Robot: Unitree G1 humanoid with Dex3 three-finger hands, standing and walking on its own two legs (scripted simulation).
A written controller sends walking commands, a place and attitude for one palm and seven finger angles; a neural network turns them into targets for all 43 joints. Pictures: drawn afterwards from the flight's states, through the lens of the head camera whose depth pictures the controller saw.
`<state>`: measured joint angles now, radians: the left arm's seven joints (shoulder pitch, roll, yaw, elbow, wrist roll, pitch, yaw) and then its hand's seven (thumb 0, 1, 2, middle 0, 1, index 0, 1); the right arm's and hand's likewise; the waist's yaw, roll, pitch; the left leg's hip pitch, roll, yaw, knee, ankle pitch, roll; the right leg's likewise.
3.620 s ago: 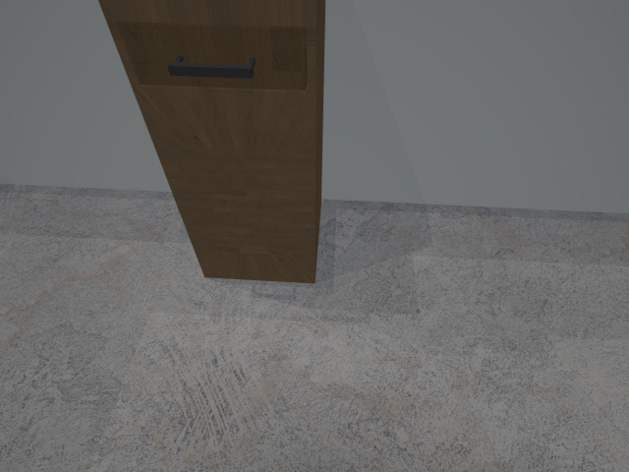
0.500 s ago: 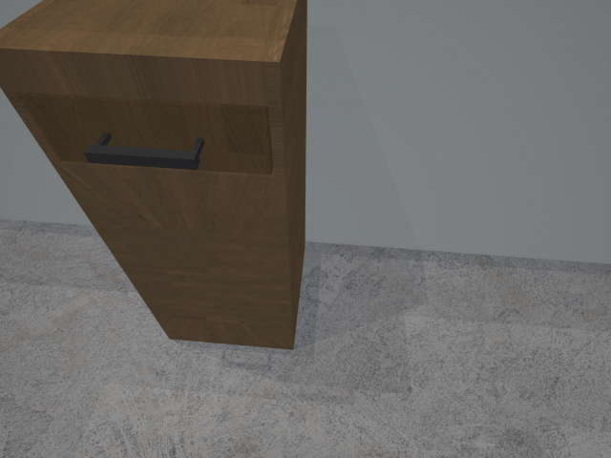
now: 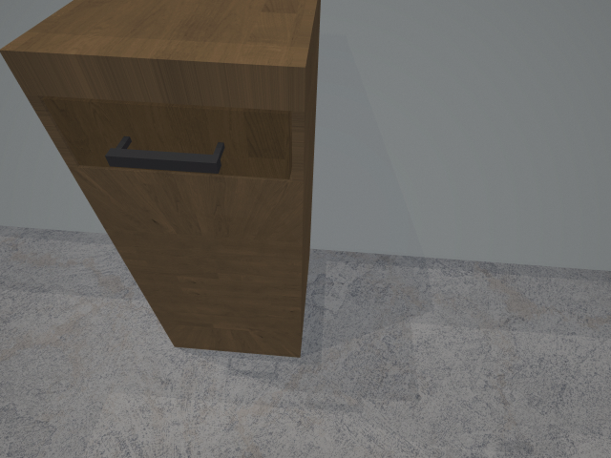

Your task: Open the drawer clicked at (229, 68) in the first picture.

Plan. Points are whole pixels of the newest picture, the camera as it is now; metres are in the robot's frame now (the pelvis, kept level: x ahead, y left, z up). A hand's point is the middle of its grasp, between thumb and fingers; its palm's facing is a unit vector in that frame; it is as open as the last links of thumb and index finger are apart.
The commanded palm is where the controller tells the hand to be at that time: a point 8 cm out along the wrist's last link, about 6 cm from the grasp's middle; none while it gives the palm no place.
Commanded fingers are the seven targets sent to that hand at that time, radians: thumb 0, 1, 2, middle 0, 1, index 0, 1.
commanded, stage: look again from close up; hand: left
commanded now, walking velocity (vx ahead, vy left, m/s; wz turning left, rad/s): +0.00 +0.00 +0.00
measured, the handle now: (168, 152) +0.54 +0.26 +0.10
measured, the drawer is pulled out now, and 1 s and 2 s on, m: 0.00 0.00 0.00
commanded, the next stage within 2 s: raise the hand with hooked fingers in 0.02 s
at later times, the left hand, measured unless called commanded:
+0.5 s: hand (152, 440) +0.15 +0.20 -0.03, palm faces -0.07 -0.16 -0.98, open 8.4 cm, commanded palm +0.14 +0.22 +0.02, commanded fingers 0.00 0.43 0.70 -0.23 -0.60 -0.23 -0.60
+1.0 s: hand (127, 352) +0.22 +0.22 +0.07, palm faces +0.04 -0.08 -1.00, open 11.3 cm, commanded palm +0.19 +0.22 +0.13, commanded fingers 0.00 -0.15 0.45 -0.28 -0.98 -0.28 -0.98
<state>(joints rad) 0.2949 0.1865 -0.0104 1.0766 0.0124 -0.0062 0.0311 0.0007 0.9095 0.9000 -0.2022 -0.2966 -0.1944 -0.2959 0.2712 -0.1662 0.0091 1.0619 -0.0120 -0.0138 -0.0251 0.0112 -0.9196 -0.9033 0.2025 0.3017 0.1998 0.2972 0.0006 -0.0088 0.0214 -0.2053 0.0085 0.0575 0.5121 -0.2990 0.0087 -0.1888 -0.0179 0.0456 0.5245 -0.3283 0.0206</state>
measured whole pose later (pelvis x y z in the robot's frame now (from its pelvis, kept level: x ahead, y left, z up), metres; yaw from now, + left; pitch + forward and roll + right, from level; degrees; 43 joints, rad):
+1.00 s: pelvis -0.01 -0.03 -0.01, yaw +2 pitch +3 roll +1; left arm 0.27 0.49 0.03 -0.17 0.91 -0.07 0.14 0.00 0.07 0.54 -0.28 -0.83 -0.28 -0.83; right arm 0.17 -0.23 0.01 0.60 -0.03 0.09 -0.02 0.02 -0.90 -0.90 0.21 0.30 0.20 0.30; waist 0.07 0.08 -0.03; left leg -0.33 0.03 0.02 0.59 -0.30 -0.03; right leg -0.32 0.00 -0.01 0.63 -0.36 -0.02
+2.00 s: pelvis -0.04 -0.01 +0.01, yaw +3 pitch -2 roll +0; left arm -0.24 0.65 0.05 -0.12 0.74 -0.05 -0.22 0.00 -0.49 0.30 -0.32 -1.20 -0.32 -1.20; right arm 0.15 -0.29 0.01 0.63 0.03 0.10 0.02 0.02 -0.90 -0.90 0.20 0.30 0.20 0.30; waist 0.08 0.09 0.03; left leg -0.20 0.00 0.00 0.41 -0.17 0.00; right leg -0.16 -0.02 -0.02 0.43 -0.22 0.01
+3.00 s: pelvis -0.01 -0.01 +0.00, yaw +2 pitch +5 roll +0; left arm -0.59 0.62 -0.03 0.36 0.87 -0.08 -0.17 0.00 -0.49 0.30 -0.32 -1.20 -0.31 -1.20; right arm 0.20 -0.27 -0.01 0.63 0.04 0.16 -0.01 0.01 -0.90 -0.90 0.20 0.30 0.20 0.30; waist 0.02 0.06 -0.03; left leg -0.32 0.01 0.01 0.47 -0.23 0.00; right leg -0.28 -0.02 -0.02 0.47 -0.27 0.01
